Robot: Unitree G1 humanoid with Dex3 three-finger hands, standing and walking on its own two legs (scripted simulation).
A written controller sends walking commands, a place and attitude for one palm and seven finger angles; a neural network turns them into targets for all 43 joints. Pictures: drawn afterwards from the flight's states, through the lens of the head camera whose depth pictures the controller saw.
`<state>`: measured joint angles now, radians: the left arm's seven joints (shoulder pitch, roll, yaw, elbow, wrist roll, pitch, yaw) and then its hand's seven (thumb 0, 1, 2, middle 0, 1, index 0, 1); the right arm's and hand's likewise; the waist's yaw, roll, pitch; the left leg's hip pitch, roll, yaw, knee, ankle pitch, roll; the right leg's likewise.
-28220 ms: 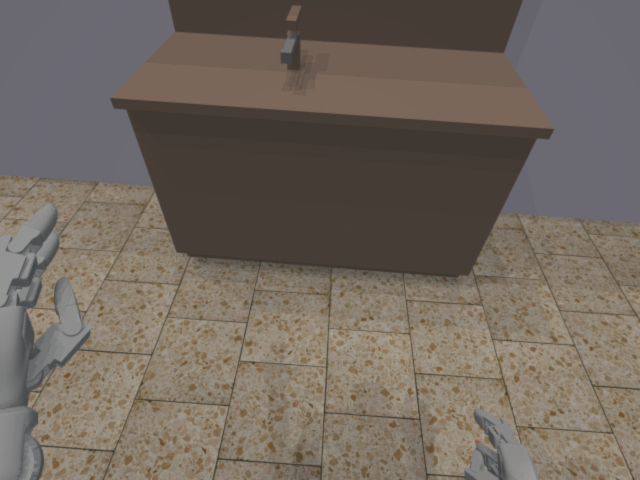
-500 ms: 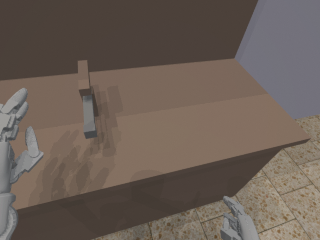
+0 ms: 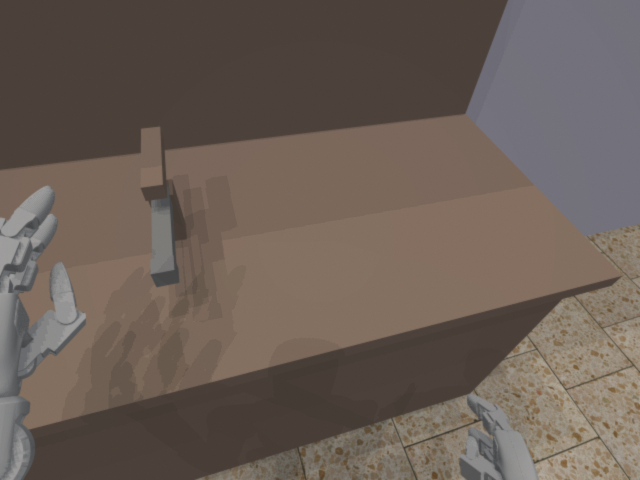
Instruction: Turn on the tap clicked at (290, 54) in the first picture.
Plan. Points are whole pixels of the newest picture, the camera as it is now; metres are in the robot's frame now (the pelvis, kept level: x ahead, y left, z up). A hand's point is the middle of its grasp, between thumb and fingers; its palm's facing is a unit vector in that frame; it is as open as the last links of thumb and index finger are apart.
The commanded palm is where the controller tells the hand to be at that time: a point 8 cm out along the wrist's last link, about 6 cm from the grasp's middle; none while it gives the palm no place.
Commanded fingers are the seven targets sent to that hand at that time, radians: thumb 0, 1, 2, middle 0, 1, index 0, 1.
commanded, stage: look again from close up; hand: left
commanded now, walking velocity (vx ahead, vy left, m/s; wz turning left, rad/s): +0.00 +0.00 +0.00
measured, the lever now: (165, 271) +0.34 +0.23 +0.07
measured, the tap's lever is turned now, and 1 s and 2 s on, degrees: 0 0 0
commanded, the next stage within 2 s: shuffle to correct the standing spot in 0.08 s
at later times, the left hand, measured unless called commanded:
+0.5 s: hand (113, 317) +0.22 +0.21 +0.16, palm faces +0.35 -0.87 -0.35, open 7.4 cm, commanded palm +0.16 +0.25 +0.17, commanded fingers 0.00 0.90 0.90 -0.20 -0.30 -0.20 -0.30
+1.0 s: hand (171, 322) +0.22 +0.16 +0.16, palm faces +0.32 -0.88 -0.35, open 7.4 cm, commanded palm +0.17 +0.21 +0.17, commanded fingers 0.00 0.90 0.90 -0.20 -0.30 -0.20 -0.30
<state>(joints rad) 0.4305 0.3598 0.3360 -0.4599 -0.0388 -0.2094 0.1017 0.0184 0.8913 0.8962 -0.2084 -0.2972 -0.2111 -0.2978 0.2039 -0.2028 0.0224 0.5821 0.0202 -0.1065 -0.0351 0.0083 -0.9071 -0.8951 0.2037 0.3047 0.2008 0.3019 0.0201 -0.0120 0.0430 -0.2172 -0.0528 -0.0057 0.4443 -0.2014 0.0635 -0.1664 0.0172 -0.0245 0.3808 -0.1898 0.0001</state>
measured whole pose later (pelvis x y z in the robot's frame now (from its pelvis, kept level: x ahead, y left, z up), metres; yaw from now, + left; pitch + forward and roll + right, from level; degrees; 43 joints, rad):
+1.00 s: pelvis +0.00 -0.07 -0.01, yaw -2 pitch +0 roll -1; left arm 0.46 0.38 0.35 -0.51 -0.10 -0.13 0.09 0.02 0.89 0.90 -0.21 -0.30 -0.21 -0.30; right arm 0.21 -0.22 -0.01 0.58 0.03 -0.06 -0.04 0.01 -0.91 -0.90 0.20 0.30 0.20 0.30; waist 0.00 0.00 0.02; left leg -0.29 0.06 -0.03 0.55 -0.26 -0.02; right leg -0.23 0.13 -0.05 0.44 -0.21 -0.10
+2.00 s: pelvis +0.00 -0.08 -0.01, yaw -1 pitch +0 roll -1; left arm 0.48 0.41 0.37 -0.54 -0.10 -0.12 0.09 0.02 0.89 0.90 -0.21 -0.30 -0.21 -0.30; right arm 0.20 -0.20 0.00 0.56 0.03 -0.05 -0.04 0.01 -0.91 -0.90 0.20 0.30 0.20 0.30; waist -0.01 0.00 0.04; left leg -0.28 0.06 -0.03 0.53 -0.26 -0.04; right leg -0.23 0.13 -0.05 0.45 -0.22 -0.11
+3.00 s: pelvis +0.00 -0.08 -0.01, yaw -1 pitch +0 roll -1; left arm 0.48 0.40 0.36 -0.53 -0.10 -0.11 0.10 0.02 0.89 0.90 -0.21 -0.30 -0.21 -0.30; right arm 0.20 -0.20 0.01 0.55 0.03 -0.04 -0.04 0.01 -0.91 -0.90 0.20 0.30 0.20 0.30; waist 0.00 0.01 0.04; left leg -0.28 0.06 -0.03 0.54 -0.26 -0.04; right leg -0.22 0.13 -0.05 0.44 -0.22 -0.11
